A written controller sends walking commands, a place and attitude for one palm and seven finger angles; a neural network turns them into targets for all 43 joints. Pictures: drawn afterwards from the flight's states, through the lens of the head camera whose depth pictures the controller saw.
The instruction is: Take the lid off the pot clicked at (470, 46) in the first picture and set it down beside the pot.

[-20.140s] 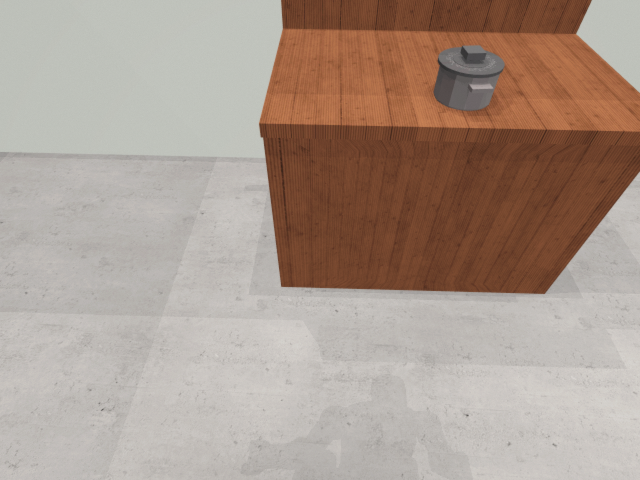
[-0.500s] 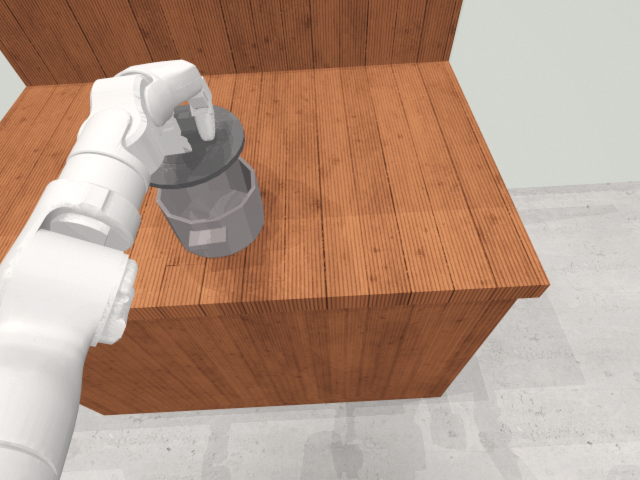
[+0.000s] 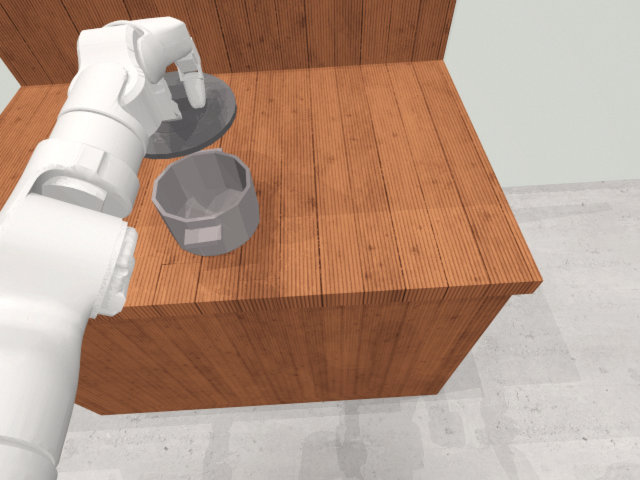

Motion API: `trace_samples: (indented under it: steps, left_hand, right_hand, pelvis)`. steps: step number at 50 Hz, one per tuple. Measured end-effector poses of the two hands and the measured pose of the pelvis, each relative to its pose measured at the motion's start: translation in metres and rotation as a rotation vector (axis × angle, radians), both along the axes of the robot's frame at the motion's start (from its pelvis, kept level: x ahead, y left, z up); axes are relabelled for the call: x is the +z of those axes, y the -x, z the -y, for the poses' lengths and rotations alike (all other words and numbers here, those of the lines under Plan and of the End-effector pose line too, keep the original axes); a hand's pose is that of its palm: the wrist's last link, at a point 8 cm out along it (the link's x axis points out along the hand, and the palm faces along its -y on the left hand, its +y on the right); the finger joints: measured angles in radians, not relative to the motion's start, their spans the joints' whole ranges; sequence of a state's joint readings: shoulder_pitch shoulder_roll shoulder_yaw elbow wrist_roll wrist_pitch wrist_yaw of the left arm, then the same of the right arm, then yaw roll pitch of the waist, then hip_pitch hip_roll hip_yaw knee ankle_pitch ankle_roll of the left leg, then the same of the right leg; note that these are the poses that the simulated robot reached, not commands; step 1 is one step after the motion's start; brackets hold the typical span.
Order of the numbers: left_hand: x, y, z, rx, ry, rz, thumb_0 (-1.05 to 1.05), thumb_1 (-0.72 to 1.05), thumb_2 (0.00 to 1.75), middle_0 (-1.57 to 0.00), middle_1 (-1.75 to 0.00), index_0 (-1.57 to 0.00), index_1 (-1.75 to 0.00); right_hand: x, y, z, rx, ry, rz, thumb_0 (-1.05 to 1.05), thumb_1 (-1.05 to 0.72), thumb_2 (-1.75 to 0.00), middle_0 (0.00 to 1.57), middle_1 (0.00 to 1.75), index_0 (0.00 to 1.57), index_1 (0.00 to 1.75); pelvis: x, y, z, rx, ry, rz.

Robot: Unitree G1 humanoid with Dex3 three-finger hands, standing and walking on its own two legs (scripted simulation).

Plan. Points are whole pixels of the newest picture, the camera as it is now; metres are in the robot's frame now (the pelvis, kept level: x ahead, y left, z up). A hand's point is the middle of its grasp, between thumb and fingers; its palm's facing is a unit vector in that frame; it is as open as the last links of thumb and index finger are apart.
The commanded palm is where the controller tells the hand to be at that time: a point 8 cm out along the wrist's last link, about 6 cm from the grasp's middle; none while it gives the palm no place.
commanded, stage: lift the lid straight up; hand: left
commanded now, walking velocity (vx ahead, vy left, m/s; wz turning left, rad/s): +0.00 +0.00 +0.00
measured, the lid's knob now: (167, 96) +0.54 +0.15 +0.20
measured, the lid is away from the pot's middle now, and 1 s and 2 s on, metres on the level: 0.01 0.07 0.18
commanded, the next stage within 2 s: move the lid sideways beside the pot in 0.48 s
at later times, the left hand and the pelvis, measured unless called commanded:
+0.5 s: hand (156, 76) +0.50 +0.14 +0.25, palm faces -0.30 -0.06 -0.95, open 5.8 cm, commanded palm +0.50 +0.14 +0.30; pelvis +0.00 +0.00 +0.00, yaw +0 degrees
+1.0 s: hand (98, 89) +0.50 +0.20 +0.24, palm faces -0.29 -0.05 -0.96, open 5.8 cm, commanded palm +0.50 +0.20 +0.30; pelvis +0.00 +0.00 +0.00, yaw +0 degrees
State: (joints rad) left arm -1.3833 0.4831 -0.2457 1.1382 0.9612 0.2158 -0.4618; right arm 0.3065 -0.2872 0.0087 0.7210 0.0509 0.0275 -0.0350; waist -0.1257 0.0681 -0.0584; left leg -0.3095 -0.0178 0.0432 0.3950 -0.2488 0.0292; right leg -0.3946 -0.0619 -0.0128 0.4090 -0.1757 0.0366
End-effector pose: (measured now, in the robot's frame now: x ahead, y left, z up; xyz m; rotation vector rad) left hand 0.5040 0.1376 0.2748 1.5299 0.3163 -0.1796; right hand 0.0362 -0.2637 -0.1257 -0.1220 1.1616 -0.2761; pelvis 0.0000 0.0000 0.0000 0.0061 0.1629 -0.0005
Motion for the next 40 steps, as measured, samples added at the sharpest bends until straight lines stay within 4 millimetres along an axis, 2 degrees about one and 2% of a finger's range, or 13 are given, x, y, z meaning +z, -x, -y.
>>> trace_samples:
  steps: [7,18,25,32,40]
  left_hand:
    - [0.01,0.002,-0.001,-0.008,0.008,0.004,0.03,0.34,0.76,-0.43,-0.9,-0.83,-1.1]
    - [0.029,0.003,0.003,-0.002,0.005,0.026,0.02,0.34,0.76,-0.43,-0.9,-0.83,-1.1]
    - [0.028,0.005,0.001,0.01,0.017,0.015,0.02,0.34,0.76,-0.43,-0.9,-0.83,-1.1]
    - [0.029,0.011,-0.007,0.007,0.006,0.025,0.02,0.34,0.76,-0.43,-0.9,-0.84,-1.1]
    - [0.026,0.012,-0.027,0.009,-0.006,0.051,0.02,0.34,0.76,-0.43,-0.9,-0.84,-1.1]
  right_hand:
    - [0.0,0.004,0.002,0.0,0.004,-0.012,0.01,-0.91,-0.9,0.2,0.3,0.2,0.3]
    - [0.001,0.0,0.001,0.01,0.006,0.006,0.01,-0.91,-0.9,0.2,0.3,0.2,0.3]
    - [0.001,-0.003,-0.001,0.015,-0.004,0.009,0.01,-0.91,-0.9,0.2,0.3,0.2,0.3]
    - [0.003,-0.009,-0.002,0.02,-0.001,0.031,0.01,-0.91,-0.9,0.2,0.3,0.2,0.3]
    - [0.007,-0.011,-0.001,0.018,0.016,0.035,0.01,-0.91,-0.9,0.2,0.3,0.2,0.3]
  pelvis:
    - [0.0,-0.001,0.0,0.002,0.0,0.0]
    - [0.0,0.001,-0.001,0.005,0.0,0.001]
    - [0.0,0.001,-0.002,0.001,-0.001,0.003]
    - [0.0,0.002,-0.001,0.001,0.001,0.013]
    - [0.001,0.005,-0.001,0.001,0.002,0.012]
